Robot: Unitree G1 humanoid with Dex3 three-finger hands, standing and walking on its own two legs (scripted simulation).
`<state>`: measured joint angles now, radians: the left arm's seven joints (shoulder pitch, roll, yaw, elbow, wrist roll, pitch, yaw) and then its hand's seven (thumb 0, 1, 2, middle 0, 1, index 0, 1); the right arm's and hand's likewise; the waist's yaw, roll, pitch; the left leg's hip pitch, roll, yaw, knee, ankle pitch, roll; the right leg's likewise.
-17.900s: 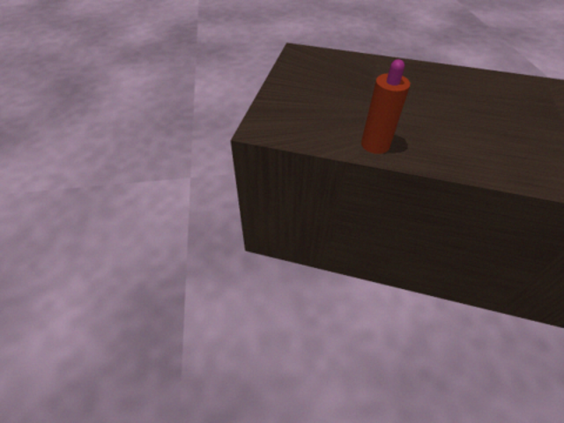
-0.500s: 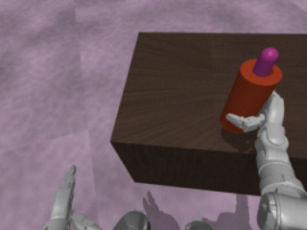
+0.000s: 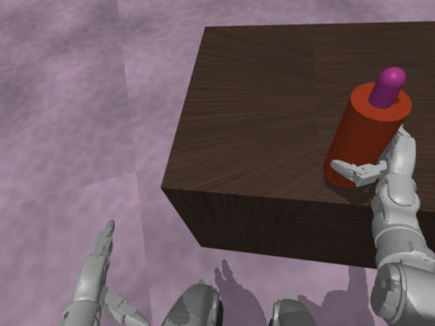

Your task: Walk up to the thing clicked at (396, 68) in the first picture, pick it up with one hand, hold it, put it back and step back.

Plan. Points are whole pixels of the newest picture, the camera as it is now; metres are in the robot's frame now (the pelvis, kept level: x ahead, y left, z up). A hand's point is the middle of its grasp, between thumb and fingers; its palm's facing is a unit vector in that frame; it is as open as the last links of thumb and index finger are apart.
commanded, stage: lower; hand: right
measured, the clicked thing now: (364, 131) +0.45 -0.19 +0.07
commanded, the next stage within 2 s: loosen in 0.68 s
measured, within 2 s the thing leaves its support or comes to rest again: rests again in 1.68 s
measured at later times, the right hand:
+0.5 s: hand (354, 150) +0.47 -0.20 -0.02, palm faces +0.21 +0.98 -0.01, open 11.4 cm
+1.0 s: hand (355, 151) +0.47 -0.20 -0.03, palm faces +0.23 +0.97 +0.01, open 11.3 cm
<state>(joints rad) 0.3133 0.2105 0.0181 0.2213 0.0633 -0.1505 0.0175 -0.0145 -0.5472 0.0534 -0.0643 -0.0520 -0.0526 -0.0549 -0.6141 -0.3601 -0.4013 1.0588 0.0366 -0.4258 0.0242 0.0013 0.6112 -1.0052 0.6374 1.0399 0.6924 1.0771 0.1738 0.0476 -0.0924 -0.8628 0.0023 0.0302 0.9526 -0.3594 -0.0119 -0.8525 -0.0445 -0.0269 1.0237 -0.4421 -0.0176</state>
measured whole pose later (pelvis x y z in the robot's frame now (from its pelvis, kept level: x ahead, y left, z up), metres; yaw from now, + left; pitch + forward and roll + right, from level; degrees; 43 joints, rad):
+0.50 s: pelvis -0.01 +0.00 -0.03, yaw +1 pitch +19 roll +3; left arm 0.38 0.25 0.03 0.05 0.09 -0.14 0.00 -0.01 -0.54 0.05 -0.07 -0.05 -0.06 -0.05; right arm -0.71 -0.43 -0.45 1.15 0.01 -0.49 0.00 0.00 0.61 -1.01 0.63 1.04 0.69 1.08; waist 0.22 0.04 -0.09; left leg -1.03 -0.01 0.04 1.08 -0.39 -0.01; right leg -1.03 -0.06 -0.01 1.17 -0.49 -0.02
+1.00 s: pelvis +0.00 +0.00 -0.04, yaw +0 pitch +21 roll +3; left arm 0.39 0.26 0.05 0.00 0.09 -0.09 -0.01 -0.01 -0.52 0.03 -0.06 -0.05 -0.07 -0.04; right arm -0.69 -0.43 -0.47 1.13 0.01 -0.51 0.02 -0.01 0.58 -0.87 0.72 0.90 0.78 0.92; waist 0.23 0.03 -0.12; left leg -1.08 0.00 0.06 1.14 -0.43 0.00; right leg -1.08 -0.05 0.01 1.23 -0.52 -0.01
